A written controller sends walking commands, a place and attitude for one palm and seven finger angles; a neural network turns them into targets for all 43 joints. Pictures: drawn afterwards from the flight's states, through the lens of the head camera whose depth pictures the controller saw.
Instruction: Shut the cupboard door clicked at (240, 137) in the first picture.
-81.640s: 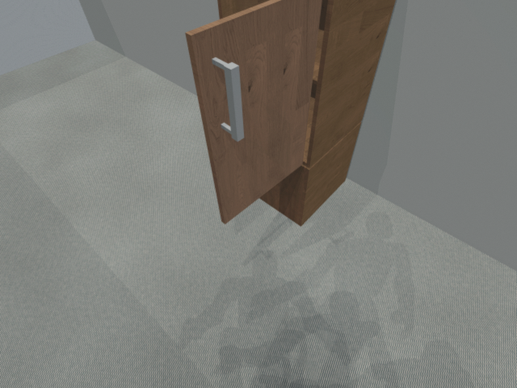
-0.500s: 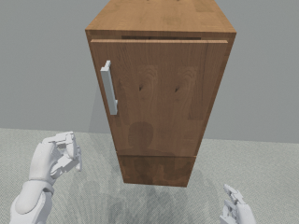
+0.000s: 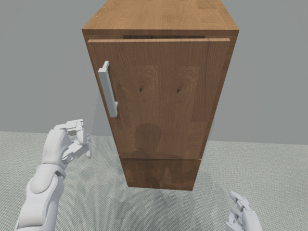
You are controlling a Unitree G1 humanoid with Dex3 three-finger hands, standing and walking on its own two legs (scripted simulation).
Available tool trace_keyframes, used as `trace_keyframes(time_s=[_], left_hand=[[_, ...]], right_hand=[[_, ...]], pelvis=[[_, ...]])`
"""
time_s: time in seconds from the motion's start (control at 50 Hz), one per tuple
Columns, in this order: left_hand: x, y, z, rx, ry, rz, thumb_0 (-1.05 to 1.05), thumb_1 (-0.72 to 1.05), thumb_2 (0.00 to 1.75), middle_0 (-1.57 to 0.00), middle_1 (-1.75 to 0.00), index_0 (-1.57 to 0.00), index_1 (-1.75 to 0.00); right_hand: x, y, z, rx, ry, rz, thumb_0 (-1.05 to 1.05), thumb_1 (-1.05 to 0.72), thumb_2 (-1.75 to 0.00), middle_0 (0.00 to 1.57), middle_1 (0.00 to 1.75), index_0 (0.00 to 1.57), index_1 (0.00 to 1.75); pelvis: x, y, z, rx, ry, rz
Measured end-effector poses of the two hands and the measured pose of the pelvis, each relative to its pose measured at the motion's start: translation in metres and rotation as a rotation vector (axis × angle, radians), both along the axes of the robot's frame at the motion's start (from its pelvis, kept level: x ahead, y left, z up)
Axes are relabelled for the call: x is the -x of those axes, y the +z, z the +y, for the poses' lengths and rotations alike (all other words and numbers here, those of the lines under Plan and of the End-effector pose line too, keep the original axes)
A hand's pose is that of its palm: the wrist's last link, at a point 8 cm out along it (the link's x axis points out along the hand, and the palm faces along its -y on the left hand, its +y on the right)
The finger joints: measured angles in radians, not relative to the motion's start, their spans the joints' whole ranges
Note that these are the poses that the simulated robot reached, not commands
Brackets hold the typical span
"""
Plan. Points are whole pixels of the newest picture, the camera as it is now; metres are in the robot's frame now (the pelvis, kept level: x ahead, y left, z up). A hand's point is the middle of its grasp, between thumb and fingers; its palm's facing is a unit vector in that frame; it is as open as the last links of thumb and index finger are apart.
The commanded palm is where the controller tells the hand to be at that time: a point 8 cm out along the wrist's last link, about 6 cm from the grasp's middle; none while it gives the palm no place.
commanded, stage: bring the fist close to the handle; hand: left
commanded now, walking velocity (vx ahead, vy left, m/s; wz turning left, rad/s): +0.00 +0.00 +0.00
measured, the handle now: (110, 90) +0.49 +0.18 +0.12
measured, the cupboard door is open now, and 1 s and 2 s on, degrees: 2 2 0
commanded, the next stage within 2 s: push the door shut along its arc in 1.12 s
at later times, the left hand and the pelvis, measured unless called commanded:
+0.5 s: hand (109, 121) +0.35 +0.15 +0.13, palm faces +0.04 -1.00 -0.02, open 3.1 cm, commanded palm +0.33 +0.20 +0.12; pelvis +0.01 +0.01 +0.00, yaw -1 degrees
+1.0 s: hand (113, 109) +0.40 +0.15 +0.12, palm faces +0.07 -1.00 -0.01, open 3.1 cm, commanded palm +0.37 +0.20 +0.12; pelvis +0.01 +0.00 +0.00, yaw -2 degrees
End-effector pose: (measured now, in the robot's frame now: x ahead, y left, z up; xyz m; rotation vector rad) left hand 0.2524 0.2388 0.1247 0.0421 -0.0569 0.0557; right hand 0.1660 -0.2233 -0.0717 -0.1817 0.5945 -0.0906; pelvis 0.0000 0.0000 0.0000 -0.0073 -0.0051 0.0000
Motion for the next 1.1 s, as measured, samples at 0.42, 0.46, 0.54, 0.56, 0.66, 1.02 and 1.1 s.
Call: trace_keyframes(time_s=[0.42, 0.46, 0.54, 0.56, 0.66, 1.02, 1.1], left_hand=[[-0.061, 0.003, -0.03, 0.016, -0.015, 0.004, 0.02, 0.9, 0.9, -1.31, -1.5, -1.3, -1.5], [-0.068, 0.003, -0.034, 0.018, -0.018, 0.009, 0.02, 0.9, 0.9, -1.31, -1.5, -1.3, -1.5], [-0.083, 0.003, -0.038, 0.019, -0.011, 0.025, 0.02, 0.9, 0.9, -1.31, -1.5, -1.3, -1.5], [-0.086, 0.003, -0.039, 0.019, -0.008, 0.028, 0.02, 0.9, 0.9, -1.31, -1.5, -1.3, -1.5], [-0.103, 0.006, -0.044, 0.022, -0.003, 0.026, 0.02, 0.9, 0.9, -1.31, -1.5, -1.3, -1.5], [-0.121, -0.001, -0.038, 0.028, 0.008, 0.017, 0.02, 0.9, 0.9, -1.3, -1.5, -1.3, -1.5], [-0.121, -0.002, -0.041, 0.028, 0.003, 0.016, 0.02, 0.9, 0.9, -1.31, -1.5, -1.3, -1.5]], right_hand=[[0.009, -0.008, -0.005, -0.005, -0.048, 0.096, 0.01, -0.9, -0.9, 0.2, 0.3, 0.2, 0.3], [0.01, -0.009, -0.004, -0.008, -0.049, 0.105, 0.01, -0.9, -0.9, 0.2, 0.3, 0.2, 0.3], [0.014, -0.011, -0.003, -0.012, -0.056, 0.13, 0.01, -0.9, -0.9, 0.2, 0.3, 0.2, 0.3], [0.016, -0.012, -0.004, -0.012, -0.059, 0.136, 0.01, -0.9, -0.9, 0.2, 0.3, 0.2, 0.3], [0.025, -0.016, -0.007, -0.012, -0.073, 0.172, 0.01, -0.9, -0.9, 0.2, 0.3, 0.2, 0.3], [0.067, -0.029, -0.028, 0.002, -0.154, 0.304, 0.01, -0.91, -0.9, 0.2, 0.3, 0.2, 0.3], [0.064, -0.029, -0.026, 0.004, -0.148, 0.3, 0.01, -0.91, -0.9, 0.2, 0.3, 0.2, 0.3]], pelvis=[[-0.009, 0.002, 0.006, -0.007, -0.018, 0.017], [-0.008, 0.002, 0.006, -0.007, -0.018, 0.018], [-0.008, 0.002, 0.005, -0.008, -0.02, 0.02], [-0.007, 0.002, 0.005, -0.008, -0.021, 0.021], [-0.006, 0.002, 0.005, -0.007, -0.022, 0.027], [-0.007, 0.002, 0.003, -0.007, -0.036, 0.053], [-0.006, 0.002, 0.004, -0.005, -0.032, 0.052]])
